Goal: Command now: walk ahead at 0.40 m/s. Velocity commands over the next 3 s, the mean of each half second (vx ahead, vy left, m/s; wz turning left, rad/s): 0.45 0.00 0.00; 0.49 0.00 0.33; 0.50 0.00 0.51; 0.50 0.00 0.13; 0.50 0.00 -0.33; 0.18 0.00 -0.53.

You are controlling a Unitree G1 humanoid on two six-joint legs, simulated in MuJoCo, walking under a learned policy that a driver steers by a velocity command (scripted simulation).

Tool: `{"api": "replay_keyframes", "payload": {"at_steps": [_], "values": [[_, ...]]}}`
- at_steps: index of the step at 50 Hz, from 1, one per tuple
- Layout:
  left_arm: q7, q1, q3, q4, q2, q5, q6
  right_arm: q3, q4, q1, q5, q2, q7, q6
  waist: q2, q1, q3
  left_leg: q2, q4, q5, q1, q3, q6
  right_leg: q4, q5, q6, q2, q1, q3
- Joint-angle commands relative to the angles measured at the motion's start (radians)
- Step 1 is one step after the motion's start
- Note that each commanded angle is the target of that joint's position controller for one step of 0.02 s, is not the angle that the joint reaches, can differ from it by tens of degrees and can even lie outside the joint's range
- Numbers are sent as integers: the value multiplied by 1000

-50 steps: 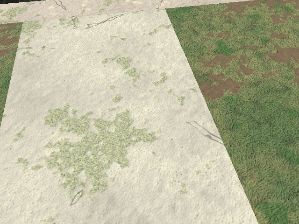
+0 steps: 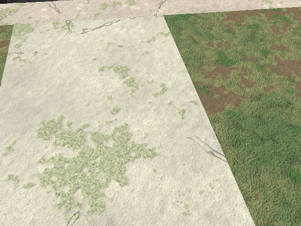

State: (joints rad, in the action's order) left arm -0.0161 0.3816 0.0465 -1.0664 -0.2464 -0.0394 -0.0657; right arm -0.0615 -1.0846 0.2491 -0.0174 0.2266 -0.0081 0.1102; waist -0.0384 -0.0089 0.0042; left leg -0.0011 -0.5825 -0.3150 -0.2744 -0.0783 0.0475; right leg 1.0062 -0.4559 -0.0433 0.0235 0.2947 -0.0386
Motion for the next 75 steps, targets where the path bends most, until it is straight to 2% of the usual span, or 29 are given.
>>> {"api": "replay_keyframes", "payload": {"at_steps": [1,6,15,18,20,21,22,23,24,26,28,31,38,43,46,48,49,50,51,52,53,55,58,64,69,72,73,74,75], "values": [[11,-111,11,115,-64,-9,-56,5,8,110,9,100,-15,19,111,-29,-92,325,420,-112,298,516,161,268,159,-56,78,544,-45],[21,-162,27,124,-46,16,-25,23,1,177,22,85,1,1,107,-6,-97,211,445,364,233,215,124,63,321,-10,112,460,29],[55,-513,0,260,-23,9,-34,8,4,268,6,122,32,-17,105,-60,-166,232,484,410,293,113,127,-428,514,-8,46,399,79],[68,-476,15,267,-65,8,-43,-7,13,242,7,146,34,-29,130,-3,-107,261,369,694,398,92,103,-473,436,-55,7,297,92],[61,-247,54,205,-137,7,-41,-12,26,206,15,160,33,-45,169,122,49,228,93,1010,389,55,71,-463,391,-99,-66,-9,136],[52,-63,76,155,-186,10,-36,-3,45,188,21,143,29,-47,154,200,162,188,-159,879,204,39,40,-437,391,-142,7,-310,51],[46,91,100,123,-284,38,-31,33,60,316,19,13,12,-30,-86,152,356,15,-599,383,-214,29,-28,-491,170,-316,297,-732,-437],[46,84,75,114,-221,37,-28,39,45,298,1,6,2,4,-160,148,437,-67,-796,-221,-346,194,-20,-704,84,-342,380,-761,-761],[47,-21,57,124,-165,25,-34,13,89,183,-30,94,-1,25,-138,131,261,1,-862,-192,-450,214,6,-731,71,-276,335,-626,-627],[53,-198,30,156,-84,34,-47,-1,124,62,-26,123,16,31,18,59,69,105,-758,-25,-397,159,21,-783,264,-214,268,-272,-344],[61,-238,18,143,-41,49,-58,-8,107,127,-15,77,26,-5,-17,-10,32,156,-668,34,-266,170,25,-840,314,-181,213,-100,-192],[45,-190,26,108,-79,53,-64,-11,123,103,-17,58,33,-41,-29,-25,-33,168,-585,86,-300,170,9,-908,351,-188,202,-21,-75],[3,-114,32,96,-124,50,-60,-12,212,-134,-1,58,5,-31,1,33,-71,126,-195,436,-410,130,-12,-929,465,-135,184,-139,113],[-4,-14,40,69,-143,36,-30,4,292,-279,-3,39,-30,-33,20,87,-114,105,-56,366,-489,69,12,-857,551,-118,245,-360,172],[-11,-44,51,88,-178,29,-5,-8,332,-262,-7,72,-51,-34,-23,44,-74,46,-33,206,-397,-5,56,-712,914,-88,269,-430,214],[-20,-85,57,112,-200,29,12,-47,304,-69,-10,143,-55,-38,-52,-71,50,-43,-8,167,-119,-58,105,-424,1194,-53,243,-392,254],[-22,-89,50,130,-191,31,12,-85,267,98,-12,218,-41,-42,-10,-149,142,-37,37,205,165,21,150,-169,1063,-12,200,-227,264],[-8,-10,15,173,-74,61,-10,-114,254,185,-9,335,-22,-48,228,-98,258,224,57,163,541,487,298,216,374,49,62,184,246],[11,-27,-2,203,-56,39,-60,-98,275,196,-2,319,-25,-39,252,-79,397,366,261,51,711,950,420,421,-132,57,-87,419,20],[24,-154,21,233,-136,-2,-92,-77,273,186,11,240,-24,-34,171,-119,305,325,287,74,675,818,343,445,-63,24,-18,533,-67],[25,-199,20,247,-137,-8,-106,-66,284,120,6,196,-21,-28,119,-93,192,284,282,150,534,656,298,377,30,3,29,545,-53],[10,-193,37,232,-145,29,-92,-45,329,-21,9,134,-20,-27,32,-2,81,205,315,328,231,458,251,210,126,15,99,395,-44],[6,-177,41,250,-113,47,-51,-47,344,-27,8,158,-6,-24,58,39,49,162,361,430,74,377,256,79,178,61,105,309,-23],[10,-399,23,330,-70,45,-49,-58,337,65,-3,194,23,-36,116,-36,-3,84,352,316,11,299,184,-382,524,95,19,264,4],[33,-451,31,366,-117,32,-69,-55,319,118,-7,178,29,-45,146,-55,0,147,261,233,129,402,159,-515,526,66,0,222,-26],[42,-351,43,345,-146,38,-86,-50,320,110,4,169,33,-53,176,3,22,157,152,375,190,428,131,-561,428,10,-14,100,10],[38,-245,58,319,-179,50,-92,-39,329,103,8,141,29,-52,158,51,96,101,17,463,167,392,105,-559,434,-28,7,-65,-2],[34,-84,70,301,-231,59,-91,-21,349,108,23,107,27,-51,56,113,238,33,-261,306,36,314,67,-531,430,-90,161,-323,-169],[41,31,97,242,-313,57,-77,-4,347,291,-12,41,22,-36,-311,46,343,-114,-600,-196,-346,221,-9,-631,230,-274,368,-651,-650]]}}
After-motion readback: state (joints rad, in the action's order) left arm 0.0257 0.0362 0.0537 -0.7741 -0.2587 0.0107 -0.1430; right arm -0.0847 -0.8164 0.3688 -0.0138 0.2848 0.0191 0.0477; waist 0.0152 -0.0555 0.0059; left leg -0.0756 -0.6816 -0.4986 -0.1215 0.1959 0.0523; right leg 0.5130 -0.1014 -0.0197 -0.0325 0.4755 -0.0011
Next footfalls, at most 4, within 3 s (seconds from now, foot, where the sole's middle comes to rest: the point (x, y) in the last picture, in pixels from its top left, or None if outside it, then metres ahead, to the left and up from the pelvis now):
0.42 right None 0.42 -0.13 -0.77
0.98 left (120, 185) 0.71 0.14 -0.77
1.46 right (140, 130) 1.05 0.05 -0.77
2.00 left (78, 112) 1.17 0.40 -0.77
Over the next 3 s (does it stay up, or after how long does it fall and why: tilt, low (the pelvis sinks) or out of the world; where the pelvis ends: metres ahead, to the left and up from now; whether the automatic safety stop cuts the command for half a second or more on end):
stays up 1.49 0.39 0.00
